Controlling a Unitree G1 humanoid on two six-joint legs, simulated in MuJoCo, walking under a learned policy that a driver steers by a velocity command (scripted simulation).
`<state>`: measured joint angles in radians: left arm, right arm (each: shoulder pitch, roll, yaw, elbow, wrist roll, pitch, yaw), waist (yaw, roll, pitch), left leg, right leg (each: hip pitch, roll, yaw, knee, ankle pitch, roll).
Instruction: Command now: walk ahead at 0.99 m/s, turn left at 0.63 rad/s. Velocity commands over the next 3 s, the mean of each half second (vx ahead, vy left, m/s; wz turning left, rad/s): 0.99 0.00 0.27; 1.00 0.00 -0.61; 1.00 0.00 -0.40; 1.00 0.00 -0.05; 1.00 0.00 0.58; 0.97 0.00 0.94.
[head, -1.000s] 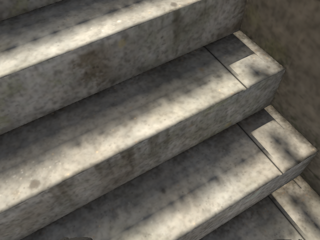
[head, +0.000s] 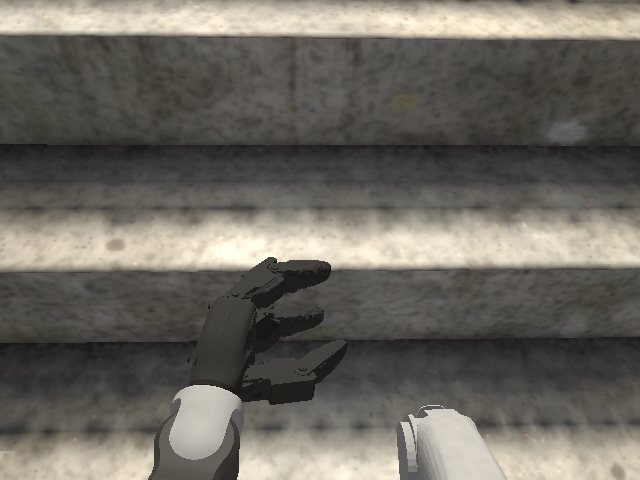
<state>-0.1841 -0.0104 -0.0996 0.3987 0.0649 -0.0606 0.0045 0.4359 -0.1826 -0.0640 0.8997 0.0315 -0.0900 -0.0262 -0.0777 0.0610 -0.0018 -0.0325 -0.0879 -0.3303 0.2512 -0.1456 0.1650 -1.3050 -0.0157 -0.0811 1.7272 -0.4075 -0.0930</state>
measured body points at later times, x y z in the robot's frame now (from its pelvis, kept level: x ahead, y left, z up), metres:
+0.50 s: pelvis +0.36 +0.03 +0.27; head +0.39 +0.03 +0.72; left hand +0.30 +0.26 +0.14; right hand +0.64 -0.10 +0.20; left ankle +0.41 +0.11 -0.37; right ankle +0.24 -0.14 -0.32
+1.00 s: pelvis +0.73 +0.05 +0.55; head +0.75 +0.05 +1.00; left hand +0.78 +0.31 +0.41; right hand +0.99 -0.15 +0.57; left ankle +0.78 +0.17 +0.16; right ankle +0.63 +0.01 -0.17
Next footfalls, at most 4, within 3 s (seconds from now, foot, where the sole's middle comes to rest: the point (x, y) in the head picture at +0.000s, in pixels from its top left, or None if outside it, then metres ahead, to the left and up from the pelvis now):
0.06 right None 0.20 -0.12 -0.60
0.42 left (234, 414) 0.45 0.12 -0.40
0.80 right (298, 208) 0.67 0.01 -0.21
1.14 left None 0.95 0.17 -0.01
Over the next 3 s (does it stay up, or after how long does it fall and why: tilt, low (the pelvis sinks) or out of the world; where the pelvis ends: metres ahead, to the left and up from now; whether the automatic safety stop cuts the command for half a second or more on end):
stays up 2.01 -0.29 1.60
